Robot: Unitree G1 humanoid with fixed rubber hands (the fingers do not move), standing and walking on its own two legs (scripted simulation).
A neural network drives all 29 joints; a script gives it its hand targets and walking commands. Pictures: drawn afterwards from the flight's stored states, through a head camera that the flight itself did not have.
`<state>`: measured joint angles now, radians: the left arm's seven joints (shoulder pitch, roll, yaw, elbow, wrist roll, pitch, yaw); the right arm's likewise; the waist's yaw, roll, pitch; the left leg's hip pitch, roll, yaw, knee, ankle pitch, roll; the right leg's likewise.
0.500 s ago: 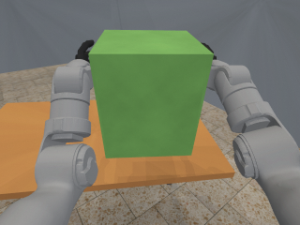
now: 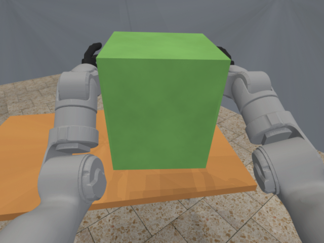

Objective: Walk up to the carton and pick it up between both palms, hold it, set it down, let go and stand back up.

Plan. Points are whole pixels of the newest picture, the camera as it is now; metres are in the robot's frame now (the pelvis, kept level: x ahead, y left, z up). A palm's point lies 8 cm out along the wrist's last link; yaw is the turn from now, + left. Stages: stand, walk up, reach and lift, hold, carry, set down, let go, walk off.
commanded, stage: hold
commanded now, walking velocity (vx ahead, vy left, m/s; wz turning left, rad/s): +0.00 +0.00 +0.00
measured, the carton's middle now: (159, 99) +0.36 +0.00 +0.28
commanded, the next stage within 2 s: set down in 1.06 s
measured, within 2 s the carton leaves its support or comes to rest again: neither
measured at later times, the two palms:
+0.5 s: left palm (88, 74) +0.37 +0.15 +0.34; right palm (224, 73) +0.37 -0.15 +0.33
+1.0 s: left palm (86, 79) +0.36 +0.15 +0.33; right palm (222, 75) +0.37 -0.15 +0.33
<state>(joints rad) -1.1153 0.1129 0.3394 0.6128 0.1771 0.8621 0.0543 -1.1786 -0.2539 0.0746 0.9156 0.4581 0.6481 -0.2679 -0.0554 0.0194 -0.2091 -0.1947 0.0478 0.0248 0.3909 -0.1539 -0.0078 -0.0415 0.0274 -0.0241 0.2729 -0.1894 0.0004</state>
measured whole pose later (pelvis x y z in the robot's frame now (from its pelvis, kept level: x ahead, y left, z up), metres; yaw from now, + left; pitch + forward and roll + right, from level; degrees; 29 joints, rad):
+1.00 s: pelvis -0.01 +0.00 +0.00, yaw +0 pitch -2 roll -2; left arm -1.10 0.12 0.32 0.59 0.17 0.88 0.05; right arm -1.18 -0.25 0.06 0.93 0.45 0.66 -0.27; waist -0.06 -0.02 -0.22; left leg -0.21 0.05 0.01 0.39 -0.14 -0.01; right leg -0.06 0.04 -0.03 0.27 -0.18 -0.01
